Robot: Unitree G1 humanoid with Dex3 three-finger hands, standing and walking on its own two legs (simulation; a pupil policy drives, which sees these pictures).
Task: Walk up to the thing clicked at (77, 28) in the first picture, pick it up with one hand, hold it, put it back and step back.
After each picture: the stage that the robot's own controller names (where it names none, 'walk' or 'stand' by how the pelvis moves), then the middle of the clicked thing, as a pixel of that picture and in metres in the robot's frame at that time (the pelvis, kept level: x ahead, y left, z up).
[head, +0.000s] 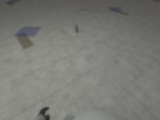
stand; (76, 28) +2.30 +0.37 -0.65
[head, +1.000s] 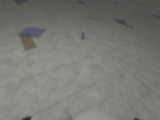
walk; (82, 35) +2.17 +0.13 -0.63
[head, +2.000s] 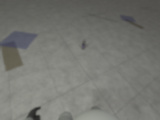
walk; (83, 44) +1.51 +0.02 -0.65
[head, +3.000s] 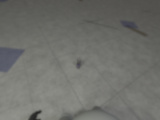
walk; (78, 63) +0.98 +0.10 -0.65
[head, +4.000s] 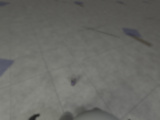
walk; (73, 80) +0.65 +0.14 -0.65
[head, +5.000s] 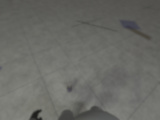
walk; (69, 87) +0.47 +0.17 -0.64
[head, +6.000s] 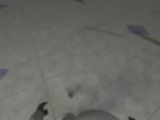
stand; (70, 93) +0.42 +0.19 -0.64
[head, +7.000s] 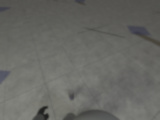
stand; (71, 95) +0.41 +0.18 -0.65
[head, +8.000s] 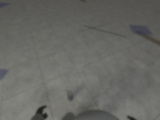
stand; (70, 96) +0.37 +0.19 -0.65
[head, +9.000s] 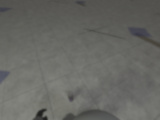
stand; (70, 96) +0.39 +0.19 -0.65
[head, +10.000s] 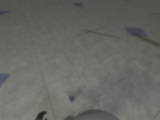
stand; (71, 97) +0.41 +0.18 -0.66
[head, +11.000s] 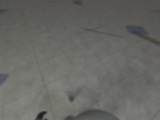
stand; (71, 97) +0.39 +0.19 -0.66
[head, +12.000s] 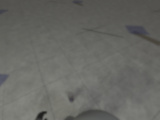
stand; (71, 97) +0.39 +0.19 -0.66
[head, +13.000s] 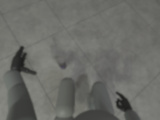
go down; (62, 63) +0.44 +0.22 -0.36
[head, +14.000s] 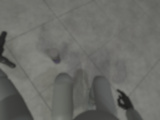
go down; (55, 57) +0.45 +0.26 -0.27
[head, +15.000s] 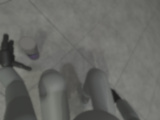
close in; (31, 50) +0.43 +0.30 -0.17
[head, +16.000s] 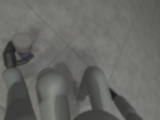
close; (24, 49) +0.43 +0.31 -0.16
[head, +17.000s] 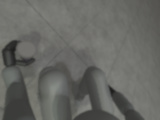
lift; (26, 53) +0.39 +0.29 -0.16
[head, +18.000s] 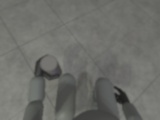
lift; (54, 68) +0.32 +0.23 -0.02
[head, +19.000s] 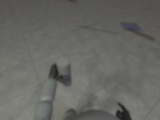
hold; (65, 73) +0.32 +0.15 +0.07
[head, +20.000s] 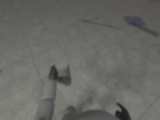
hold; (64, 74) +0.32 +0.16 +0.03
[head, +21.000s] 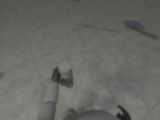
crouch; (67, 76) +0.31 +0.14 +0.04
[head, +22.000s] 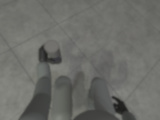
crouch; (55, 54) +0.44 +0.21 -0.06
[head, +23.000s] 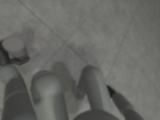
lower; (19, 53) +0.42 +0.29 -0.16
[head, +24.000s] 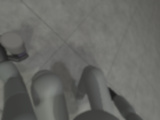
lower; (17, 49) +0.42 +0.31 -0.16
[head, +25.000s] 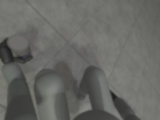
lower; (23, 51) +0.41 +0.30 -0.16
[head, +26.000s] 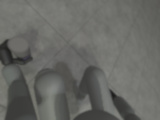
lower; (23, 52) +0.40 +0.30 -0.16
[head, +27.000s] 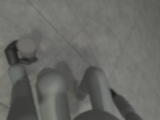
loosen; (28, 53) +0.40 +0.28 -0.17
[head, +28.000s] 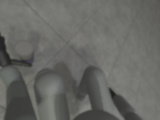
withdraw; (26, 55) +0.40 +0.28 -0.16
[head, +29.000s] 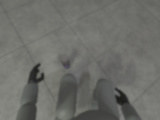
walk; (65, 62) +0.44 +0.22 -0.31
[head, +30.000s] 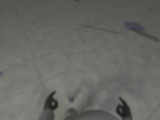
stand; (71, 97) +0.37 +0.16 -0.59
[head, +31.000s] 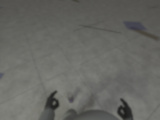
stand; (70, 97) +0.36 +0.18 -0.60
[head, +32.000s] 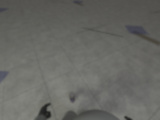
stand; (72, 97) +0.38 +0.17 -0.63
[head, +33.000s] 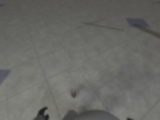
walk; (73, 93) +0.40 +0.16 -0.65
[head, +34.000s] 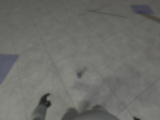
walk; (79, 73) +0.62 +0.12 -0.63
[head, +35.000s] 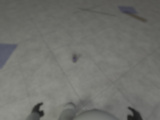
walk; (74, 57) +0.94 +0.23 -0.63
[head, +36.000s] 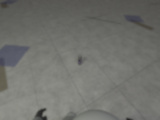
stand; (79, 60) +1.02 +0.17 -0.65
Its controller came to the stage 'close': yes
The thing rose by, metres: 0.68
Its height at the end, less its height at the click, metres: +0.00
